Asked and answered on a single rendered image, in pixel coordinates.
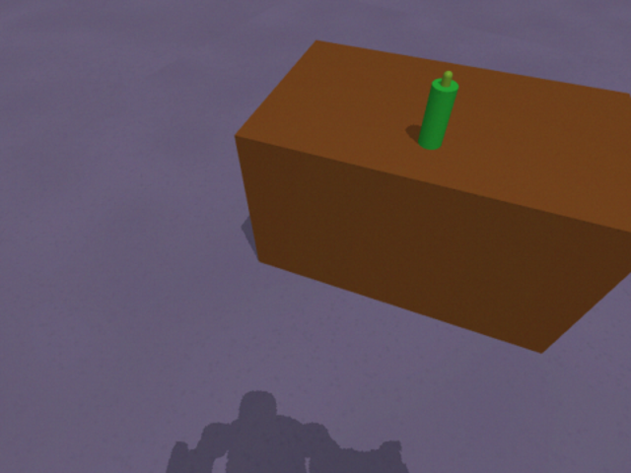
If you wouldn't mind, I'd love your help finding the bottle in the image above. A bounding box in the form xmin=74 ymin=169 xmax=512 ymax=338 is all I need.
xmin=418 ymin=71 xmax=458 ymax=150

